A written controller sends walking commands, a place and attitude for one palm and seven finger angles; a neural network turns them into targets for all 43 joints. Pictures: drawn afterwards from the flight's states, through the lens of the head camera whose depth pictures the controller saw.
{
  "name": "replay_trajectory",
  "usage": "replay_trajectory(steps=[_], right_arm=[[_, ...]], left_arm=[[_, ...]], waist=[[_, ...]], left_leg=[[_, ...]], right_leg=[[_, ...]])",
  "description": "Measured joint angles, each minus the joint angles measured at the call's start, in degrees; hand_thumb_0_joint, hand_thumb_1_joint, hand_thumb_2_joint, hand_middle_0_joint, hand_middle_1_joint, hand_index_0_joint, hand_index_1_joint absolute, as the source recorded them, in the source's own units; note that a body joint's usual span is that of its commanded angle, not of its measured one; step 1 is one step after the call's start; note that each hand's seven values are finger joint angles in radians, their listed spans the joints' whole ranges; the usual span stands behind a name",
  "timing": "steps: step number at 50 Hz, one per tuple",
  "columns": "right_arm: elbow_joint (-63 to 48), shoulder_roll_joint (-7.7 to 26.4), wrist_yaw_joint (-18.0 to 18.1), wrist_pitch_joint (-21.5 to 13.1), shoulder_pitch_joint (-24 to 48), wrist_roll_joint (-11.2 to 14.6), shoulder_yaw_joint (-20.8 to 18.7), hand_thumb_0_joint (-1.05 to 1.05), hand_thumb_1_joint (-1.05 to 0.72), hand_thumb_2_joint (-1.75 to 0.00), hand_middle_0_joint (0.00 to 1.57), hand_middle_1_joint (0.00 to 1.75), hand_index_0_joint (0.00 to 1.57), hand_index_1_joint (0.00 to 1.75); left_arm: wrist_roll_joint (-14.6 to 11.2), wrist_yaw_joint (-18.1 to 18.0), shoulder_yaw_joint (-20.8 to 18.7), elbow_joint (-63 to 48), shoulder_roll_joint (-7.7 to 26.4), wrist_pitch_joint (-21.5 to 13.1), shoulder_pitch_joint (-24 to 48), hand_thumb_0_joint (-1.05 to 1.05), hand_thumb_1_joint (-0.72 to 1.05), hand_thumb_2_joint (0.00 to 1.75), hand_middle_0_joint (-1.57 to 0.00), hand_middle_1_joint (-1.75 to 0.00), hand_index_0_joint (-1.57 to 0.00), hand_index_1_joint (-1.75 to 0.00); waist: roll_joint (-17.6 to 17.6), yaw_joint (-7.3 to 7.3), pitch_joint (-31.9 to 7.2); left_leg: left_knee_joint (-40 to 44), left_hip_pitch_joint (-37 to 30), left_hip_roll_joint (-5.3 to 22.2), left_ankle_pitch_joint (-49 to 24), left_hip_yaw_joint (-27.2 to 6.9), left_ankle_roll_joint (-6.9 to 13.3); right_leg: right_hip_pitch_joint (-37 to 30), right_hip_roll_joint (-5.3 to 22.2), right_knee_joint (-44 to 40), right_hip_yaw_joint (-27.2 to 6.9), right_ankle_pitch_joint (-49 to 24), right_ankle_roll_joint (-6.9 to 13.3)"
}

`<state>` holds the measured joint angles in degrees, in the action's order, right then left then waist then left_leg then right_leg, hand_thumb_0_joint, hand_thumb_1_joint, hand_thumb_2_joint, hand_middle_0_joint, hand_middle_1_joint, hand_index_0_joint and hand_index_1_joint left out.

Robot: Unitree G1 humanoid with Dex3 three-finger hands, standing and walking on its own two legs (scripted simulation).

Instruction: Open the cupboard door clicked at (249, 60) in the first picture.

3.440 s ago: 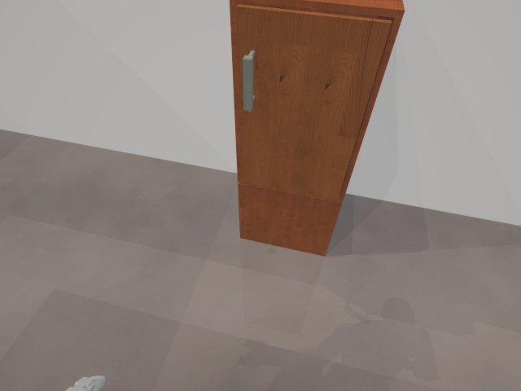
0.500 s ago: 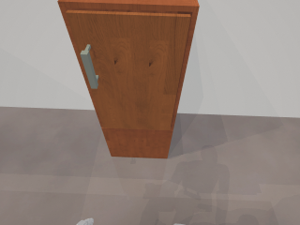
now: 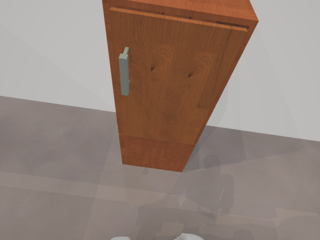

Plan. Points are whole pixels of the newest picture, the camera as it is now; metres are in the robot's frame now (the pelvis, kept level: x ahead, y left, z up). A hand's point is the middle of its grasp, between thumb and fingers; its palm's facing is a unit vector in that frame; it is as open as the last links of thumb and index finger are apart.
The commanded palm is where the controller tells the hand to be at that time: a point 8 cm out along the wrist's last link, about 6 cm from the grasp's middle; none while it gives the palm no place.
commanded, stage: come to a stop and stand still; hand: left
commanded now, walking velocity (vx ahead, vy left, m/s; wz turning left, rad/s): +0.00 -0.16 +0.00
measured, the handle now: (125, 72) +0.56 +0.16 +0.06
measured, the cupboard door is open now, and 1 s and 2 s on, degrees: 0 0 0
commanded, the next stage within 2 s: look again from close up in 1.10 s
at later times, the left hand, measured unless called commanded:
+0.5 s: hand out of the picture -0.04 +0.12 -0.15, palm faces +0.04 -0.98 -0.21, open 7.4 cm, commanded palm none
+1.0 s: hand out of the picture -0.03 +0.17 -0.18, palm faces +0.04 -0.98 -0.19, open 7.4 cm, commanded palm none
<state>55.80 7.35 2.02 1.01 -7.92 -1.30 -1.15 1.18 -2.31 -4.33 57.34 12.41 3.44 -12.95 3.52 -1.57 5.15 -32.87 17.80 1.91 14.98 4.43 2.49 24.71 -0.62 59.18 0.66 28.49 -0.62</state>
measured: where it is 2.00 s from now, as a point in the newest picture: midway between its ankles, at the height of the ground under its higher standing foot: outside the picture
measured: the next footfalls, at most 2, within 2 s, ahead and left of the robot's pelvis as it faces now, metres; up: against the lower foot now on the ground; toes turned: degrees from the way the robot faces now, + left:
right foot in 0.34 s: -0.02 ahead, -0.14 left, +0.00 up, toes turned -6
left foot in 0.76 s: +0.03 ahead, +0.08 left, +0.00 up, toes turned +4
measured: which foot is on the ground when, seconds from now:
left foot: down 0.00-0.36, up 0.38-0.74, down 0.76-1.00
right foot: up 0.00-0.32, down 0.34-1.00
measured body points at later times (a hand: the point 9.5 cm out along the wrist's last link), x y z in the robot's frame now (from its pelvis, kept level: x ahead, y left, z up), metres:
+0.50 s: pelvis -0.04 -0.04 +0.01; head -0.06 -0.07 +0.46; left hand -0.04 +0.17 -0.14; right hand -0.08 -0.27 -0.16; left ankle +0.00 +0.10 -0.70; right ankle -0.10 -0.14 -0.73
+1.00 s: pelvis -0.01 +0.00 +0.00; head +0.00 +0.00 +0.45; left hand -0.03 +0.22 -0.16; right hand +0.06 -0.22 -0.15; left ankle -0.01 +0.10 -0.73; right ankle -0.10 -0.14 -0.73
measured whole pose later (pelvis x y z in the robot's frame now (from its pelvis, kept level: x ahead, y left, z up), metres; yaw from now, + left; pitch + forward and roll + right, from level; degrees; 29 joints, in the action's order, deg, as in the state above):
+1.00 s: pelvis -0.01 +0.00 +0.00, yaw -2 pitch +0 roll +1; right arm 61.7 7.5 2.1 -0.4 -8.0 -0.1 -0.8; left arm 1.0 -2.6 -1.2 65.3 8.5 0.5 -16.7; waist 1.7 -1.8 1.6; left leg -28.4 12.9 0.5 15.5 7.4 1.5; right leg 5.3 4.9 26.8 2.4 21.3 -3.3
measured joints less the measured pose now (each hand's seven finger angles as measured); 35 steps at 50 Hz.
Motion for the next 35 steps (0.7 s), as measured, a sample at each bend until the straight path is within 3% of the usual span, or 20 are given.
replay_trajectory(steps=[3, 6, 13, 16, 18, 21, 24, 29, 32, 35], right_arm=[[0.0, -0.2, 0.6, -0.3, -0.5, 0.2, 0.0, 0.00, -0.93, -0.89, 0.20, 0.30, 0.20, 0.30], [0.4, 0.1, 0.6, -0.6, -1.4, 0.2, -0.1, 0.00, -0.93, -0.89, 0.20, 0.30, 0.20, 0.30], [3.0, 1.4, -0.2, -0.1, -4.8, -0.3, -1.1, 0.00, -0.92, -0.89, 0.20, 0.30, 0.20, 0.30], [4.7, 2.1, -0.7, 0.4, -6.9, -0.2, -1.5, 0.00, -0.92, -0.89, 0.20, 0.30, 0.20, 0.30], [6.1, 2.5, -0.8, 0.9, -8.3, 0.1, -1.8, 0.00, -0.91, -0.89, 0.20, 0.30, 0.20, 0.30], [8.1, 3.4, -1.4, 2.2, -11.2, 0.2, -1.9, 0.00, -0.91, -0.89, 0.20, 0.30, 0.20, 0.30], [9.0, 3.5, -1.9, 2.4, -12.7, 0.0, -1.8, 0.01, -0.91, -0.89, 0.20, 0.30, 0.20, 0.30], [8.6, 3.3, -2.1, 1.8, -13.1, 0.2, -1.7, 0.01, -0.91, -0.89, 0.19, 0.30, 0.20, 0.30], [8.3, 3.1, -1.8, 2.0, -11.9, 0.4, -1.5, 0.01, -0.91, -0.89, 0.19, 0.30, 0.20, 0.30], [7.6, 2.9, -1.5, 1.9, -9.7, 0.8, -1.4, 0.01, -0.91, -0.89, 0.19, 0.30, 0.20, 0.30]], left_arm=[[0.1, 0.6, -0.2, 0.3, 0.3, 0.1, -0.8, 0.01, 0.91, 0.90, -0.20, -0.30, -0.20, -0.30], [0.1, 1.0, -0.4, 0.8, 0.4, 0.4, -1.6, 0.01, 0.91, 0.90, -0.20, -0.30, -0.19, -0.30], [0.1, 1.6, 0.4, 2.6, -0.3, 0.6, -2.1, 0.01, 0.91, 0.90, -0.20, -0.30, -0.19, -0.30], [-0.3, 1.6, 1.1, 3.1, -1.2, -0.6, -2.0, 0.01, 0.91, 0.90, -0.20, -0.30, -0.19, -0.30], [-0.1, 1.3, 1.5, 3.4, -2.0, -1.7, -2.5, 0.01, 0.91, 0.90, -0.20, -0.30, -0.19, -0.30], [0.0, 1.1, 2.5, 4.2, -4.1, -2.1, -4.5, 0.01, 0.91, 0.90, -0.20, -0.30, -0.19, -0.30], [-0.2, 0.9, 3.0, 4.8, -5.5, -3.0, -6.8, 0.01, 0.90, 0.90, -0.20, -0.30, -0.20, -0.30], [-0.2, 0.7, 3.4, 5.4, -7.3, -3.8, -7.7, 0.01, 0.90, 0.90, -0.20, -0.30, -0.20, -0.30], [0.0, 0.4, 3.2, 5.4, -8.0, -4.1, -7.8, 0.01, 0.90, 0.90, -0.20, -0.30, -0.20, -0.30], [0.3, 0.1, 3.0, 5.8, -8.0, -4.0, -8.0, 0.01, 0.90, 0.90, -0.21, -0.30, -0.20, -0.30]], waist=[[-0.2, 0.48, -0.9], [-0.5, 1.02, -2.1], [-2.2, 3.22, -4.2], [-2.8, 3.70, -5.0], [-2.7, 3.40, -5.6], [-4.7, 2.63, -7.5], [-4.9, 1.65, -8.5], [-5.7, 1.80, -6.3], [-5.5, 0.98, -4.6], [-4.6, 0.03, -3.2]], left_leg=[[3.8, -0.5, 0.2, -2.7, 0.5, 0.2], [6.6, -0.8, 0.3, -4.7, 1.0, 0.2], [9.7, -1.0, 1.1, -7.7, 1.1, -0.7], [9.9, -0.8, 0.6, -8.6, 1.1, -1.6], [7.8, 0.1, 0.0, -6.7, 1.4, -2.5], [1.5, 1.5, -0.2, 3.1, -0.6, -3.3], [-5.2, 2.8, -0.4, 2.6, -1.6, -3.4], [-12.3, 4.8, 0.4, 1.9, -2.1, -4.4], [-12.4, 4.7, 0.5, 4.0, -1.5, -4.8], [-7.3, 2.5, 0.2, 5.5, -0.6, -4.6]], right_leg=[[1.1, -0.1, 5.8, -2.3, -3.9, -1.0], [-0.5, 0.9, 4.6, -3.1, -5.6, -1.8], [-10.1, 2.8, -15.6, -0.5, -1.8, -1.1], [-15.0, 2.6, -27.3, 1.2, -5.4, -0.1], [-17.6, 2.8, -33.7, 1.6, -10.2, 0.6], [-19.2, 2.3, -35.1, 2.3, -10.9, 1.2], [-20.6, 2.3, -38.0, 1.6, -11.8, 1.5], [-21.1, 2.0, -39.0, 3.0, -12.1, 1.6], [-20.4, 2.5, -37.7, 3.5, -11.2, 1.4], [-19.5, 3.3, -35.6, 3.4, -9.8, 0.7]])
